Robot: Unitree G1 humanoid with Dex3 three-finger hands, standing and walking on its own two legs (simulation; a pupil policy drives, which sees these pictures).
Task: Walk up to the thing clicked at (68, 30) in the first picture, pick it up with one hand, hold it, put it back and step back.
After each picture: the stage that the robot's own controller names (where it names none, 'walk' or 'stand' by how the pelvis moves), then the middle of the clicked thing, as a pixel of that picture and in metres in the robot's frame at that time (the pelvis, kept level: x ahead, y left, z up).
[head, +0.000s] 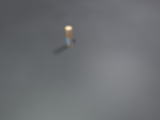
stand; (69, 36) +1.48 +0.15 -0.66
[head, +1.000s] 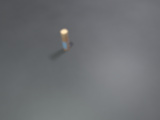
walk; (65, 40) +1.33 +0.28 -0.65
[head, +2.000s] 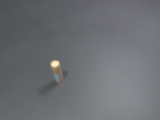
walk; (57, 72) +0.90 +0.31 -0.65
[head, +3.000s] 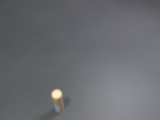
walk; (58, 102) +0.60 +0.21 -0.62
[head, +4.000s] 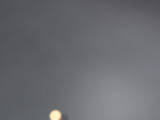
stand; out of the picture +0.45 +0.17 -0.64
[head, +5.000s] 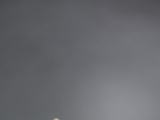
stand; out of the picture +0.42 +0.18 -0.65
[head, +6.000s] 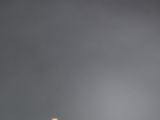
stand; out of the picture +0.42 +0.19 -0.66
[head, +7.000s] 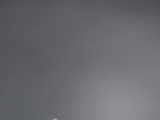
stand; out of the picture +0.43 +0.19 -0.66
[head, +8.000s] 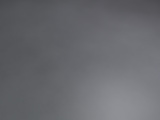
stand; out of the picture +0.42 +0.19 -0.66
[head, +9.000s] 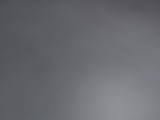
stand; out of the picture +0.41 +0.19 -0.66
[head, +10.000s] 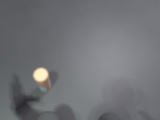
go down; (43, 81) +0.47 +0.19 -0.44
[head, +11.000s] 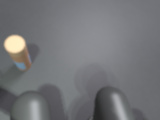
go down; (20, 55) +0.49 +0.24 -0.27
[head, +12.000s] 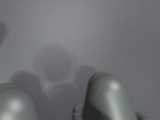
close in; out of the picture +0.48 +0.27 -0.19
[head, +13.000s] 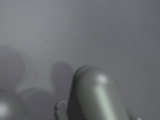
close; out of the picture +0.47 +0.29 -0.16
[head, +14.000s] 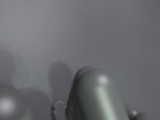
lift; out of the picture +0.43 +0.28 -0.17
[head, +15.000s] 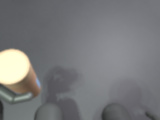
lift; (23, 80) +0.33 +0.19 +0.01
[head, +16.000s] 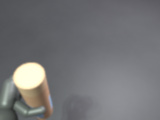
hold; (37, 96) +0.30 +0.15 +0.04
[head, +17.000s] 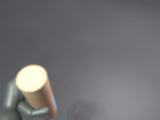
hold; (41, 97) +0.30 +0.15 +0.05
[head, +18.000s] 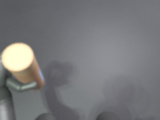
crouch; (28, 72) +0.38 +0.17 -0.03
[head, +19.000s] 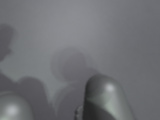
lower; out of the picture +0.47 +0.26 -0.09
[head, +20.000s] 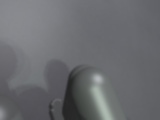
lower; out of the picture +0.45 +0.29 -0.17
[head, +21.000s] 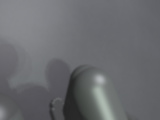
lower; out of the picture +0.45 +0.30 -0.17
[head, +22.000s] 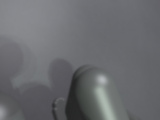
lower; out of the picture +0.44 +0.30 -0.17
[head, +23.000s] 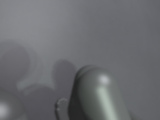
lower; out of the picture +0.43 +0.29 -0.16
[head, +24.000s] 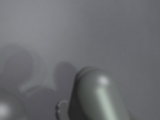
open; out of the picture +0.44 +0.28 -0.17
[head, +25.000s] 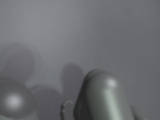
stand; out of the picture +0.43 +0.26 -0.18
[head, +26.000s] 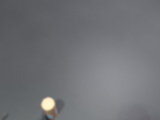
stand; (50, 109) +0.41 +0.17 -0.52
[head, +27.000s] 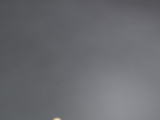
stand; out of the picture +0.41 +0.17 -0.60
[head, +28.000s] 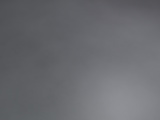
stand; out of the picture +0.40 +0.16 -0.60
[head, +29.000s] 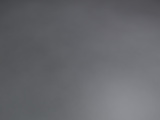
stand; out of the picture +0.43 +0.15 -0.65
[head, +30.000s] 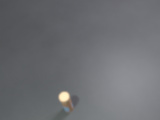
walk; (66, 102) +0.50 +0.20 -0.64
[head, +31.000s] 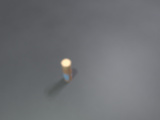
walk; (67, 71) +0.78 +0.12 -0.62
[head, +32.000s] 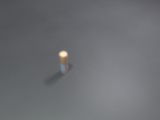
stand; (64, 63) +1.05 +0.18 -0.64
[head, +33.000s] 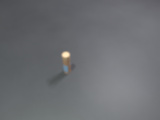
stand; (66, 63) +1.04 +0.17 -0.66
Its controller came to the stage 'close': yes
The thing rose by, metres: 0.67
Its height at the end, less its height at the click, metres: +0.00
